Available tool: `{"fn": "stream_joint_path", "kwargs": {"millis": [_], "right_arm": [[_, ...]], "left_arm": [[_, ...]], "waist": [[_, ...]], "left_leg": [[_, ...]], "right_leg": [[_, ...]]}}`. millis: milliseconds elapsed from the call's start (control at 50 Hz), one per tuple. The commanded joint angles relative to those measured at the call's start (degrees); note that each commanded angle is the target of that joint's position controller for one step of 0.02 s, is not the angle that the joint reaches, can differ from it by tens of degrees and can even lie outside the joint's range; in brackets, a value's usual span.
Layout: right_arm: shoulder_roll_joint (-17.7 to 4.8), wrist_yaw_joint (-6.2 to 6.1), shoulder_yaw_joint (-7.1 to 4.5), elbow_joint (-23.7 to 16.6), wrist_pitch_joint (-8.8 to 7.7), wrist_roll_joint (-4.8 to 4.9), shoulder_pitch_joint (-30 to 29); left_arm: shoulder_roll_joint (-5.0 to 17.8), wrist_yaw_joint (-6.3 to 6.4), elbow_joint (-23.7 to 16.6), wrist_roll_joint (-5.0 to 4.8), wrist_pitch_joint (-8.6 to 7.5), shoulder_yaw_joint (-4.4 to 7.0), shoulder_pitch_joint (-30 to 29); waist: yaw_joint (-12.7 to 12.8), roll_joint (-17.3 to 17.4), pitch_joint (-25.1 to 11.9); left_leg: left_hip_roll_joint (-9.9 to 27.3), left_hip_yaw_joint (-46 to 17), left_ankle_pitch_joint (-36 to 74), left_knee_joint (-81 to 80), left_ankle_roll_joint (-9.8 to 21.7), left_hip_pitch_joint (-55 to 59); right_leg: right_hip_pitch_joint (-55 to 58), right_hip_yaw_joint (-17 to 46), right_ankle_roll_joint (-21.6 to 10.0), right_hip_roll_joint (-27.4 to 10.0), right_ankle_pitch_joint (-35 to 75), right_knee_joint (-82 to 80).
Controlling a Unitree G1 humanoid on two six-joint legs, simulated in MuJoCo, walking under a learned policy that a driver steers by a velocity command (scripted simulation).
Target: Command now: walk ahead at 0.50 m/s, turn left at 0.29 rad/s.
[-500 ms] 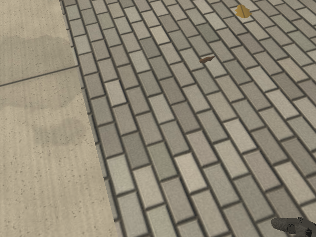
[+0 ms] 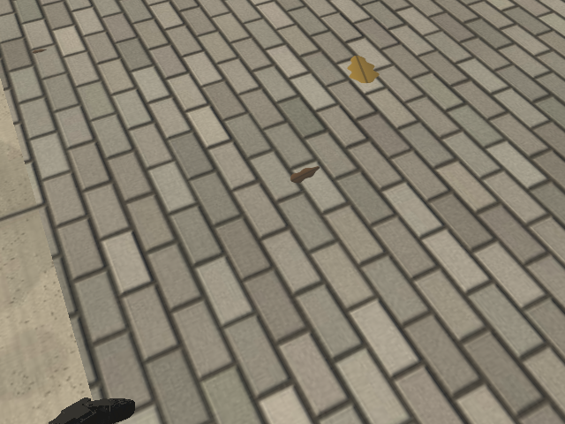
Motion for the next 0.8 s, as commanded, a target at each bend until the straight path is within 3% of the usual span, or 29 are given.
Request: {"fn": "stream_joint_path", "kwargs": {"millis": [20,40,60,80,100,120,140,160,180,200,240,300,400,500,540,560,580,600,620,640,660,680,700,720,740,800], "right_arm": [[-11.0,-0.8,-2.83,-2.5,0.45,0.35,0.4],[-11.2,-0.91,-2.97,-2.5,0.77,0.21,0.1],[-10.6,-0.93,-2.75,-2.6,1.01,0.02,-0.5],[-8.0,-0.81,-1.81,-3.0,0.98,-0.66,-0.3],[-2.7,-0.68,-0.05,-4.7,0.77,-2.59,2.1],[-0.2,-0.51,0.71,-6.2,-0.14,0.04,8.2],[-7.2,-0.76,-1.02,-5.1,-0.13,1.56,4.3],[-9.3,-0.84,-1.85,-6.4,0.0,1.61,-0.9],[-8.5,-0.97,-1.89,-6.5,0.34,0.94,-2.7],[-7.5,-0.82,-2.06,-6.9,0.7,0.39,-3.4],[-5.5,-0.41,-2.05,-7.0,1.87,0.63,-2.7],[-3.7,-0.3,-1.73,-8.9,3.05,0.14,-5.3],[-2.3,1.31,-0.94,-11.7,2.53,-0.12,-12.7],[-3.1,2.66,-1.01,-15.3,2.63,-0.18,-19.4],[-4.7,2.82,-1.84,-15.9,2.96,-0.38,-18.0],[-6.1,2.7,-2.69,-15.4,3.25,-0.39,-14.5],[-8.3,2.36,-4.14,-13.6,3.49,-0.19,-6.8],[-12.2,1.39,-6.22,-10.7,4.04,0.04,3.3],[-19.1,0.43,-7.39,-10.3,4.04,0.69,3.5],[-17.4,0.99,-6.24,-13.4,2.62,0.1,3.3],[-12.9,1.41,-4.98,-12.8,1.48,-0.28,1.8],[-11.3,1.4,-4.45,-12.5,0.81,-0.26,-0.4],[-9.5,1.3,-3.88,-12.9,0.57,-0.34,-4.4],[-7.8,1.06,-3.29,-13.7,0.43,-0.88,-7.1],[-7.6,0.85,-3.12,-14.4,0.43,-1.31,-8.1],[-8.9,-0.15,-3.48,-13.4,0.16,-0.82,-6.6]], "left_arm": [[6.2,-0.63,-4.4,-0.31,-1.61,2.03,-3.1],[7.0,-0.63,-4.0,-0.37,-1.81,2.43,-1.2],[8.4,-0.42,-2.7,-0.34,-1.96,3.3,3.7],[11.1,0.09,-1.0,0.13,-2.05,4.62,11.6],[15.7,0.68,-0.4,1.04,-1.65,5.64,20.2],[17.6,0.15,0.7,1.39,-0.96,6.05,21.4],[11.2,-0.01,0.0,0.91,-1.01,4.58,19.0],[8.5,0.14,-0.1,0.59,-1.09,3.68,15.7],[7.0,0.06,0.0,0.85,-1.22,3.1,12.3],[5.9,0.08,0.4,1.05,-1.35,2.9,10.0],[5.2,0.35,1.1,1.33,-1.97,2.99,8.1],[6.8,0.71,2.7,1.09,-2.54,3.79,8.2],[9.5,1.42,4.4,0.88,-1.64,4.72,9.1],[11.8,1.53,6.6,-0.68,-0.09,5.72,12.2],[13.4,1.65,6.7,-1.31,0.65,6.25,11.6],[14.3,1.71,6.5,-1.73,1.07,6.51,11.2],[14.2,1.73,6.3,-2.08,1.53,6.44,10.2],[12.4,1.93,6.0,-1.31,1.43,5.65,11.0],[4.2,1.56,3.0,1.67,0.66,3.15,15.3],[5.7,1.02,1.6,0.49,-1.48,2.56,13.0],[10.1,0.5,0.0,-1.89,-2.74,3.64,6.6],[9.6,0.57,-0.6,-1.94,-3.52,3.27,5.0],[9.3,1.1,0.1,-0.37,-3.78,3.33,5.2],[10.0,1.3,0.6,0.7,-3.41,3.78,6.2],[10.1,1.15,0.8,0.96,-2.74,3.96,7.0],[7.6,1.17,0.4,1.65,-1.24,3.38,5.8]], "waist": [[2.7,6.1,0.6],[4.1,6.8,-0.2],[7.1,6.7,-2.6],[10.8,5.4,-8.7],[12.4,-4.8,-19.2],[9.3,-20.7,-24.3],[11.1,-10.4,-17.3],[11.1,-6.5,-10.5],[9.5,-3.0,-7.2],[8.1,-3.7,-4.6],[6.3,-4.9,-3.1],[5.9,-2.3,-0.7],[8.0,-0.5,1.5],[9.5,-0.2,3.5],[7.5,-1.5,1.3],[5.1,-2.3,-1.4],[0.4,-1.6,-5.4],[-4.2,1.1,-10.6],[1.5,17.7,-13.1],[0.2,14.8,-23.8],[-1.6,9.2,-17.0],[0.2,6.8,-11.0],[2.9,3.2,-7.4],[5.0,3.9,-6.3],[6.1,4.7,-5.9],[6.4,3.5,-4.2]], "left_leg": [[16.2,-11.5,11.8,-0.7,8.3,-3.3],[16.5,-12.4,13.2,1.7,7.7,-2.7],[14.9,-11.5,17.8,7.2,6.4,-3.6],[11.3,-9.3,17.7,18.5,4.4,-7.7],[5.9,-5.5,0.1,37.8,1.6,-19.1],[0.5,-4.9,-19.9,53.0,-0.4,-36.4],[3.9,-8.5,-16.6,59.0,-0.5,-41.6],[6.0,-7.3,-10.9,59.3,-0.3,-43.2],[8.1,-6.8,-6.5,57.8,-0.8,-41.0],[9.6,-7.1,-3.5,54.9,-1.2,-39.4],[10.8,-6.2,-0.8,52.9,-1.8,-35.4],[11.4,-6.0,2.6,48.0,-2.8,-37.9],[10.7,-2.7,14.7,31.6,-2.5,-37.0],[9.2,1.1,12.0,23.4,0.5,-36.6],[6.2,4.0,6.6,22.5,2.8,-31.9],[3.9,5.7,3.9,22.5,4.2,-26.5],[1.1,7.1,5.3,19.6,6.0,-16.1],[0.8,3.4,7.2,18.0,8.3,0.6],[15.4,-25.2,2.0,14.3,16.9,18.4],[22.9,-50.0,-10.8,3.4,23.7,24.1],[22.0,-43.8,-9.5,0.5,20.1,20.6],[19.7,-36.5,-5.3,0.8,18.1,13.1],[17.4,-30.6,1.9,1.2,16.1,5.2],[15.5,-26.5,8.4,0.6,15.3,-0.3],[14.6,-25.0,12.0,-0.5,15.3,-3.5],[12.9,-19.7,19.9,-1.9,15.6,-9.1]], "right_leg": [[6.8,-0.3,-0.9,2.2,-1.5,-4.4],[9.7,-0.7,-1.7,2.6,-3.9,-5.1],[16.8,-1.8,-3.0,3.4,-5.7,-6.9],[29.2,-0.5,-5.3,0.9,-6.0,-5.9],[46.5,12.2,-9.1,-11.7,-6.6,-3.1],[56.3,37.3,-16.3,-19.9,-24.0,-13.3],[51.2,35.0,-14.4,-17.8,-32.0,-16.4],[44.8,25.5,-12.4,-16.1,-28.3,-16.6],[38.5,18.8,-11.6,-13.5,-20.2,-17.6],[34.1,13.8,-11.6,-11.7,-15.2,-19.1],[29.6,6.7,-11.5,-9.8,-9.2,-22.0],[28.4,0.6,-12.8,-10.5,-2.6,-24.4],[30.4,-8.8,-12.0,-9.4,0.2,-25.5],[37.5,-13.1,-10.2,-11.5,5.1,-22.5],[39.8,-15.0,-9.0,-11.6,21.1,-16.2],[40.1,-15.9,-8.3,-11.1,30.2,-10.0],[37.5,-17.5,-7.0,-9.5,34.0,0.6],[27.2,-18.0,-4.6,-7.1,24.9,15.8],[1.7,-16.6,-0.5,2.5,-26.3,37.2],[-7.1,-1.0,-0.2,8.0,-38.7,47.6],[-12.7,1.9,-1.5,4.8,-33.2,47.8],[-12.4,1.3,-2.6,2.4,-28.0,43.2],[-8.8,1.4,-2.6,0.3,-24.4,38.0],[-4.5,1.9,-2.4,-1.0,-22.0,34.2],[-1.7,1.9,-1.9,-1.2,-20.6,32.5],[-0.3,0.1,0.6,-0.4,-16.9,25.0]]}}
